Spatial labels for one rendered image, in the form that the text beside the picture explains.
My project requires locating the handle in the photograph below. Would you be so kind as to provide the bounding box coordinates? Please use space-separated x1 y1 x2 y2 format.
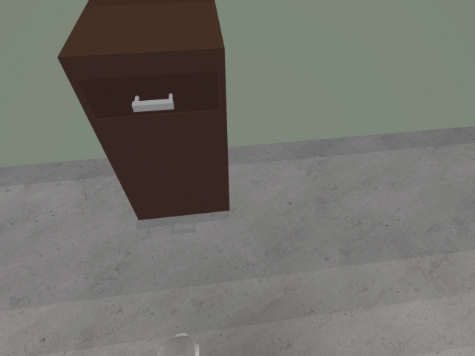
132 93 174 112

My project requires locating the drawer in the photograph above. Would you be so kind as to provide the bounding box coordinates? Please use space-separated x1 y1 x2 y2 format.
78 70 219 119

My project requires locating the cabinet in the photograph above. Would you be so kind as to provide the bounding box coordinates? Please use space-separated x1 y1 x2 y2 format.
57 0 229 220

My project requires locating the robot left thigh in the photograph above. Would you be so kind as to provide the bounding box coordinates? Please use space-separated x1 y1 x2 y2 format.
157 336 200 356

